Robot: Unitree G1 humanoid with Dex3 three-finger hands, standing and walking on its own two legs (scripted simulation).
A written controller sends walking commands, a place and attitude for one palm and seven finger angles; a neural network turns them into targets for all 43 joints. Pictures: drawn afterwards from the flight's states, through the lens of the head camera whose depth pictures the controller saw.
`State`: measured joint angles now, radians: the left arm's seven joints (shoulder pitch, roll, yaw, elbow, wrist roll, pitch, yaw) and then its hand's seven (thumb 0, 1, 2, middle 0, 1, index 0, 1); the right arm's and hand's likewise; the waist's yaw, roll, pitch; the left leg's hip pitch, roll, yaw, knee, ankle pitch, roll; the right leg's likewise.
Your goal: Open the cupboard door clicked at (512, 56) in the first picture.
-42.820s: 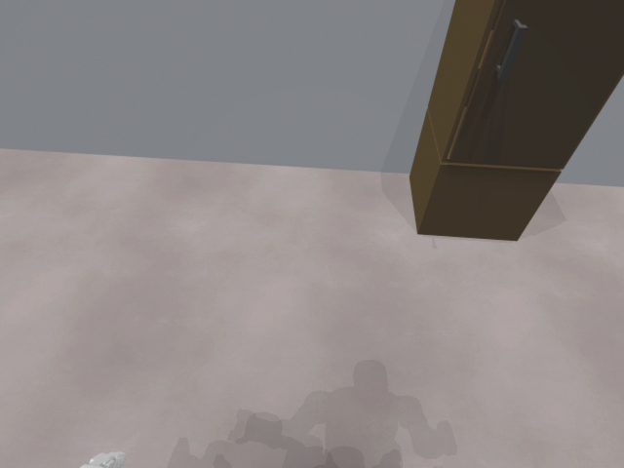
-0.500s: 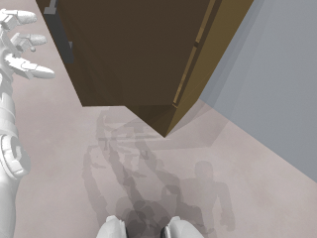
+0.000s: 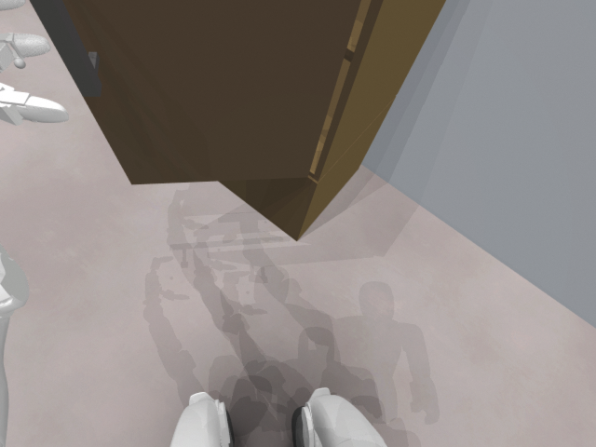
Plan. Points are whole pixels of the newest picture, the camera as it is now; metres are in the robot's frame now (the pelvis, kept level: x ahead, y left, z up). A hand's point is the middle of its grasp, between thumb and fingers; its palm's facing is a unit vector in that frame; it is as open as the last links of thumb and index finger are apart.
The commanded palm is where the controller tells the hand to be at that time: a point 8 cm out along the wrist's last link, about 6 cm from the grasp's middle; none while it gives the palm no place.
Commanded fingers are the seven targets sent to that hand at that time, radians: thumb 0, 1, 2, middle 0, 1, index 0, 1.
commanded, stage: slide the fingers in behind the handle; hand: left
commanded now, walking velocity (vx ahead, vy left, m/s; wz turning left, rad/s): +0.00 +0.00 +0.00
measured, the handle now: (71, 31) +0.61 +0.20 +0.11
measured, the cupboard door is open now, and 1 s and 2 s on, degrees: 45 45 46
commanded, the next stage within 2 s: close the thumb around the handle in 1.58 s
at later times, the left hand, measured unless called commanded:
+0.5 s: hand (41, 66) +0.55 +0.22 +0.12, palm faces -0.02 -1.00 +0.01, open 14.0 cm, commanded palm +0.53 +0.25 +0.11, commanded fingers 0.00 -0.50 0.30 -0.30 -1.20 -0.30 -1.20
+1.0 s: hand (89, 66) +0.55 +0.18 +0.11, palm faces -0.01 -1.00 +0.01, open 14.0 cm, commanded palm +0.53 +0.22 +0.11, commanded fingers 0.00 -0.50 0.30 -0.30 -1.20 -0.30 -1.20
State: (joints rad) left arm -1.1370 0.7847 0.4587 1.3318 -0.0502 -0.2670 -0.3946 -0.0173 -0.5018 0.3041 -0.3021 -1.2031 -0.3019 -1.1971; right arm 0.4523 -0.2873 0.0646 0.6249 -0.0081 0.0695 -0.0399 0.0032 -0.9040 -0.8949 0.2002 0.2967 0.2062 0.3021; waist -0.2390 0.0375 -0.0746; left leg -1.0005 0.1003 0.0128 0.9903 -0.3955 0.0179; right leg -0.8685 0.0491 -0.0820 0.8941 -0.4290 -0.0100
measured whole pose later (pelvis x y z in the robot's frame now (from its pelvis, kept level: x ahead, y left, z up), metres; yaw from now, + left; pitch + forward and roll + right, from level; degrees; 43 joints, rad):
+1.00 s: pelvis +0.01 +0.01 +0.00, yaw +1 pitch +22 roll -4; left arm -1.09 0.56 0.38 1.26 -0.05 -0.29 -0.22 -0.02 -0.50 0.30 -0.30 -1.20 -0.30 -1.20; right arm 0.46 -0.26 0.04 0.64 -0.03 0.06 0.01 0.00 -0.90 -0.89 0.20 0.30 0.21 0.30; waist -0.22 0.05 -0.10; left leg -0.95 0.08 0.02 0.97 -0.40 0.02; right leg -0.83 0.03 -0.07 0.89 -0.44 0.00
